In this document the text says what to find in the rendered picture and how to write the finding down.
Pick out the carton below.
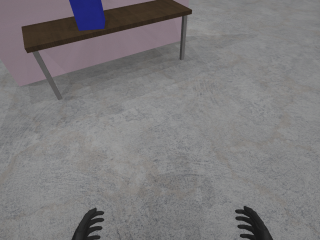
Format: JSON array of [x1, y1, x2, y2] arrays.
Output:
[[69, 0, 106, 31]]

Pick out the left robot hand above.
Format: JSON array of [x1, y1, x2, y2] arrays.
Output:
[[71, 207, 104, 240]]

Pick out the table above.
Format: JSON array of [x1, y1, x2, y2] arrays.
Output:
[[21, 0, 192, 100]]

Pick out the right robot hand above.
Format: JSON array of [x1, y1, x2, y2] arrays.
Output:
[[235, 206, 273, 240]]

